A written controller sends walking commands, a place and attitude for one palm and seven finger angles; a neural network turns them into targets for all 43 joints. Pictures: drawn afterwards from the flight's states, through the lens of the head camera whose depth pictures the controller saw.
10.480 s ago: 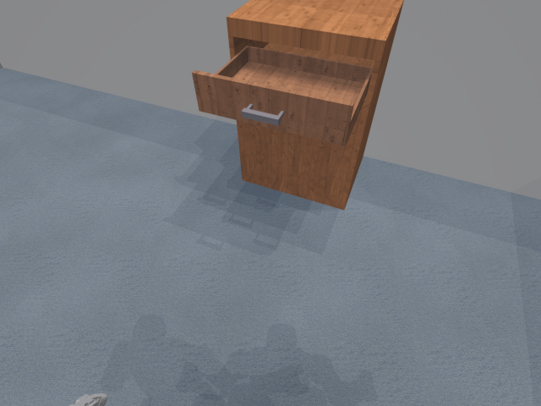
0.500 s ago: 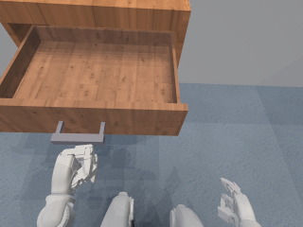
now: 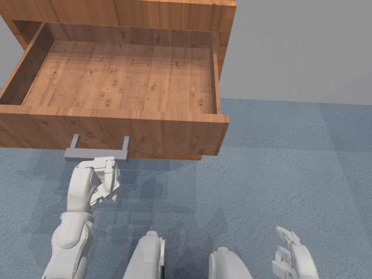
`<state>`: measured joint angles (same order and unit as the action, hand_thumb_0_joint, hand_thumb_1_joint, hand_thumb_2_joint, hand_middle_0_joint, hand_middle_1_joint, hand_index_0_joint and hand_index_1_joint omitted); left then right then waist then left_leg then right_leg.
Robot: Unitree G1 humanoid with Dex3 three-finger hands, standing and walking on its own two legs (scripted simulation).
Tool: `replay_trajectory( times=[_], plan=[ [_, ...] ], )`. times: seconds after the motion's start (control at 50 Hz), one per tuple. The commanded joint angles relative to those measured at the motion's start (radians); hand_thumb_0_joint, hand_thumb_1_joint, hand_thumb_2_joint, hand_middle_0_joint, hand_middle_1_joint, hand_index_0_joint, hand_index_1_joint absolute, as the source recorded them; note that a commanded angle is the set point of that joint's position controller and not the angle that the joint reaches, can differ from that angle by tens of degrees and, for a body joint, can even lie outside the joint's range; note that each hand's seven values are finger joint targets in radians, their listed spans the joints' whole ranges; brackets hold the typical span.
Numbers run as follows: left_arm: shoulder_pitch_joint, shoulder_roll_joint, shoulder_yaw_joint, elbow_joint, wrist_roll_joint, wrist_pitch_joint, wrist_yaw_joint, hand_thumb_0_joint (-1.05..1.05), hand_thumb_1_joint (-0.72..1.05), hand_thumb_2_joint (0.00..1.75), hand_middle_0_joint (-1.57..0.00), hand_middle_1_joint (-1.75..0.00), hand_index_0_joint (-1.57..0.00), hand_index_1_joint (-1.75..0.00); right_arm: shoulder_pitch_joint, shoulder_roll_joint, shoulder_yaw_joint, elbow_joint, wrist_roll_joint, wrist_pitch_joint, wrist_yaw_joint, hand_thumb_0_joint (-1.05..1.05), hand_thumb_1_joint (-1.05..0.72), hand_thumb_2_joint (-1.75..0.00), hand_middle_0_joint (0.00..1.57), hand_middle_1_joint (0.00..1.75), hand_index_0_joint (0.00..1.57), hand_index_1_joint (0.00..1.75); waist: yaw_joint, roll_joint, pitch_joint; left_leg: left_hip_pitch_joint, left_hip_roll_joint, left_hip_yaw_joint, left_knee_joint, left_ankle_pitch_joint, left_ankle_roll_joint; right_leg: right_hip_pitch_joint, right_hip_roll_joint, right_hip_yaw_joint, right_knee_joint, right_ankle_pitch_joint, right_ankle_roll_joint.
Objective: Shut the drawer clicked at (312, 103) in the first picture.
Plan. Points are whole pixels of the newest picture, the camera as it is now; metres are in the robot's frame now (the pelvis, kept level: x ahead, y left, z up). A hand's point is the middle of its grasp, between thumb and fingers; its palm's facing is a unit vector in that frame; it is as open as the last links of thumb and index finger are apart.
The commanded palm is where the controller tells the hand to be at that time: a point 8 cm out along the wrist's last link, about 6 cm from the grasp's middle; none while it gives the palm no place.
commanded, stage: push the drawer shut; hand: left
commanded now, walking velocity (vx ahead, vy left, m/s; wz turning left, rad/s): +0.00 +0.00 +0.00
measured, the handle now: (99, 147) +0.37 +0.21 +0.04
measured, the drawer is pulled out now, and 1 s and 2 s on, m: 0.28 0.16 0.04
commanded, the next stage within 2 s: none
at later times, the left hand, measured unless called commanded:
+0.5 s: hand (122, 153) +0.36 +0.16 +0.03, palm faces +0.01 -1.00 -0.04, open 3.0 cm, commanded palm +0.36 +0.21 +0.04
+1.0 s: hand (125, 128) +0.42 +0.17 +0.03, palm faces +0.02 -1.00 -0.04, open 3.0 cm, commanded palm +0.42 +0.21 +0.04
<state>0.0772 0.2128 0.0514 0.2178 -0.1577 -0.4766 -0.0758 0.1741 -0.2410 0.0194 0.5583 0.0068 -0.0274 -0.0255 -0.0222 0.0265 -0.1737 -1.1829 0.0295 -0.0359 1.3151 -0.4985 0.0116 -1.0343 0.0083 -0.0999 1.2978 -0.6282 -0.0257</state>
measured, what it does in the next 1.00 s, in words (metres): stands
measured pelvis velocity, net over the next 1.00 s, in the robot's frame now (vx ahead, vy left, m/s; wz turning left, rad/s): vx -0.01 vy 0.01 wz -0.03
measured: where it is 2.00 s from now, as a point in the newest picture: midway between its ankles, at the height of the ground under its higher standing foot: outside the picture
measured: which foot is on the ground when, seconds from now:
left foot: down 0.00-1.00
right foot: down 0.00-1.00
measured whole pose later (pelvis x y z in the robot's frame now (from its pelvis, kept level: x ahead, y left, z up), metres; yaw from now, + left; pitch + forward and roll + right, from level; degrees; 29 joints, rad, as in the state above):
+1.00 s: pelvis -0.01 +0.01 +0.00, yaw -2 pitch +23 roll -4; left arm -0.53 0.28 0.22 0.85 -0.11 -0.53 -0.08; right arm 0.25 -0.25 0.02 0.64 0.00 0.04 -0.01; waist -0.10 0.03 -0.16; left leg -1.22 0.04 -0.01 1.29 -0.47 0.03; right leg -1.09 0.01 -0.07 1.27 -0.59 0.00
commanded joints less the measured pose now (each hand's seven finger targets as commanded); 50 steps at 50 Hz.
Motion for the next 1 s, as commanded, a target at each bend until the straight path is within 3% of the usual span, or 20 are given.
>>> replay_trajectory(
  times=[0.0, 0.14, 0.2, 0.28, 0.32, 0.4, 0.52, 0.56, 0.6, 0.66, 0.7, 0.78, 0.8, 0.86, 0.9, 0.96, 0.98],
  plan=[
    [-0.360, 0.112, 0.057, -0.177, -0.015, -0.043, 0.017, 0.00, 0.90, 0.90, -1.40, -1.60, -1.40, -1.60, -0.003, -0.150, -0.059, -0.113, -0.001, -0.042, -0.020, 0.00, -0.90, -0.90, 0.20, 0.30, 0.20, 0.30, -0.064, 0.036, -0.313, 0.351, -0.011, -0.024, -0.173, 0.080, 0.021, 0.025, 0.018, 0.064, -0.238, 0.149, -0.001],
    [-0.488, 0.111, 0.067, -0.102, -0.022, -0.034, 0.013, 0.00, 0.90, 0.90, -1.40, -1.60, -1.40, -1.60, 0.005, -0.153, -0.058, -0.095, 0.002, -0.041, -0.023, 0.00, -0.90, -0.90, 0.20, 0.30, 0.20, 0.30, -0.063, 0.047, -0.349, 0.384, -0.011, -0.025, -0.187, 0.093, 0.016, 0.029, 0.014, 0.064, -0.241, 0.161, 0.000],
    [-0.534, 0.133, 0.088, -0.048, -0.016, -0.032, 0.022, 0.00, 0.90, 0.90, -1.40, -1.60, -1.40, -1.60, 0.014, -0.158, -0.058, -0.087, 0.002, -0.038, -0.022, 0.00, -0.90, -0.90, 0.20, 0.30, 0.20, 0.30, -0.065, 0.048, -0.329, 0.372, -0.011, -0.027, -0.193, 0.064, 0.016, 0.017, 0.015, 0.064, -0.247, 0.139, 0.000],
    [-0.601, 0.116, 0.080, 0.005, -0.010, -0.044, 0.030, 0.00, 0.90, 0.90, -1.40, -1.60, -1.40, -1.60, 0.025, -0.158, -0.060, -0.080, 0.001, -0.035, -0.018, 0.00, -0.90, -0.90, 0.20, 0.30, 0.20, 0.30, -0.070, 0.039, -0.338, 0.390, -0.012, -0.027, -0.198, 0.066, 0.013, 0.009, 0.014, 0.063, -0.249, 0.142, 0.001],
    [-0.622, 0.141, 0.107, 0.037, -0.005, -0.050, 0.035, 0.00, 0.90, 0.90, -1.40, -1.60, -1.40, -1.60, 0.035, -0.161, -0.062, -0.072, -0.001, -0.030, -0.017, 0.00, -0.90, -0.90, 0.20, 0.30, 0.20, 0.30, -0.065, 0.033, -0.350, 0.382, -0.012, -0.024, -0.195, 0.083, 0.014, 0.023, 0.015, 0.066, -0.247, 0.155, 0.000],
    [-0.699, 0.154, 0.117, 0.099, 0.001, -0.061, 0.037, 0.00, 0.90, 0.90, -1.40, -1.60, -1.40, -1.60, 0.051, -0.165, -0.062, -0.059, 0.000, -0.022, -0.016, 0.00, -0.90, -0.90, 0.20, 0.30, 0.20, 0.30, -0.080, 0.019, -0.332, 0.378, -0.011, -0.029, -0.199, 0.066, 0.015, 0.004, 0.018, 0.063, -0.246, 0.145, 0.001],
    [-0.803, 0.162, 0.129, 0.162, 0.009, -0.074, 0.040, 0.00, 0.90, 0.90, -1.40, -1.60, -1.40, -1.60, 0.074, -0.169, -0.062, -0.044, -0.005, -0.007, -0.013, 0.00, -0.90, -0.90, 0.20, 0.30, 0.20, 0.30, -0.087, 0.060, -0.370, 0.418, -0.010, -0.036, -0.203, 0.092, 0.009, -0.017, 0.016, 0.059, -0.236, 0.167, -0.001],
    [-0.815, 0.179, 0.153, 0.205, 0.007, -0.073, 0.039, 0.00, 0.90, 0.90, -1.40, -1.60, -1.40, -1.60, 0.086, -0.171, -0.065, -0.037, -0.005, -0.001, -0.013, 0.00, -0.90, -0.90, 0.20, 0.30, 0.20, 0.30, -0.087, 0.032, -0.375, 0.406, -0.009, -0.031, -0.198, 0.105, 0.009, 0.003, 0.018, 0.063, -0.243, 0.176, 0.002],
    [-0.847, 0.196, 0.164, 0.218, 0.012, -0.080, 0.039, 0.00, 0.90, 0.90, -1.40, -1.60, -1.40, -1.60, 0.096, -0.174, -0.066, -0.032, -0.006, 0.003, -0.013, 0.00, -0.90, -0.90, 0.20, 0.30, 0.20, 0.30, -0.087, 0.055, -0.390, 0.428, -0.007, -0.038, -0.197, 0.129, 0.008, -0.014, 0.020, 0.058, -0.231, 0.190, -0.002],
    [-0.882, 0.176, 0.157, 0.261, 0.011, -0.082, 0.037, 0.00, 0.90, 0.90, -1.40, -1.60, -1.40, -1.60, 0.106, -0.171, -0.067, -0.024, -0.008, 0.011, -0.008, 0.00, -0.90, -0.90, 0.20, 0.30, 0.20, 0.30, -0.095, 0.057, -0.395, 0.444, -0.006, -0.039, -0.199, 0.135, 0.005, -0.022, 0.020, 0.054, -0.236, 0.195, 0.000],
    [-0.912, 0.229, 0.195, 0.274, 0.013, -0.090, 0.035, 0.00, 0.90, 0.90, -1.40, -1.60, -1.40, -1.60, 0.117, -0.177, -0.066, -0.020, -0.009, 0.016, -0.011, 0.00, -0.90, -0.90, 0.20, 0.30, 0.20, 0.30, -0.091, 0.044, -0.403, 0.427, -0.005, -0.037, -0.193, 0.145, 0.008, -0.006, 0.023, 0.061, -0.231, 0.202, -0.001],
    [-0.960, 0.188, 0.170, 0.301, 0.012, -0.098, 0.031, 0.00, 0.90, 0.90, -1.40, -1.60, -1.40, -1.60, 0.127, -0.172, -0.069, -0.015, -0.010, 0.025, -0.004, 0.00, -0.90, -0.90, 0.20, 0.30, 0.20, 0.30, -0.104, 0.062, -0.416, 0.460, -0.004, -0.039, -0.195, 0.166, 0.006, -0.021, 0.023, 0.056, -0.235, 0.217, 0.000],
    [-0.958, 0.222, 0.197, 0.321, 0.017, -0.100, 0.032, 0.00, 0.90, 0.90, -1.40, -1.60, -1.40, -1.60, 0.136, -0.177, -0.069, -0.011, -0.011, 0.027, -0.006, 0.00, -0.90, -0.90, 0.20, 0.30, 0.20, 0.30, -0.097, 0.062, -0.413, 0.462, -0.002, -0.045, -0.194, 0.179, 0.005, -0.029, 0.026, 0.052, -0.224, 0.222, -0.004],
    [-1.022, 0.228, 0.202, 0.377, 0.022, -0.103, 0.029, 0.00, 0.90, 0.90, -1.40, -1.60, -1.40, -1.60, 0.141, -0.174, -0.066, -0.004, -0.012, 0.036, -0.004, 0.00, -0.90, -0.90, 0.20, 0.30, 0.20, 0.30, -0.113, 0.044, -0.384, 0.414, -0.005, -0.036, -0.187, 0.137, 0.008, -0.028, 0.025, 0.060, -0.233, 0.198, 0.002],
    [-1.045, 0.258, 0.229, 0.393, 0.025, -0.114, 0.028, 0.00, 0.90, 0.90, -1.40, -1.60, -1.40, -1.60, 0.154, -0.178, -0.067, 0.000, -0.016, 0.038, -0.004, 0.00, -0.90, -0.90, 0.20, 0.30, 0.20, 0.30, -0.109, 0.053, -0.402, 0.419, -0.006, -0.038, -0.182, 0.145, 0.010, -0.031, 0.028, 0.060, -0.225, 0.200, 0.000],
    [-1.085, 0.256, 0.228, 0.407, 0.028, -0.123, 0.023, 0.00, 0.90, 0.90, -1.40, -1.60, -1.40, -1.60, 0.160, -0.177, -0.067, 0.002, -0.018, 0.045, -0.002, 0.00, -0.90, -0.90, 0.20, 0.30, 0.20, 0.30, -0.110, 0.085, -0.434, 0.445, -0.005, -0.038, -0.180, 0.169, 0.007, -0.033, 0.027, 0.060, -0.222, 0.215, -0.001],
    [-1.086, 0.264, 0.233, 0.427, 0.031, -0.122, 0.022, 0.00, 0.90, 0.90, -1.40, -1.60, -1.40, -1.60, 0.166, -0.178, -0.068, 0.005, -0.018, 0.048, -0.002, 0.00, -0.90, -0.90, 0.20, 0.30, 0.20, 0.30, -0.115, 0.069, -0.430, 0.450, -0.002, -0.042, -0.181, 0.176, 0.006, -0.039, 0.029, 0.057, -0.221, 0.220, -0.001]
  ],
)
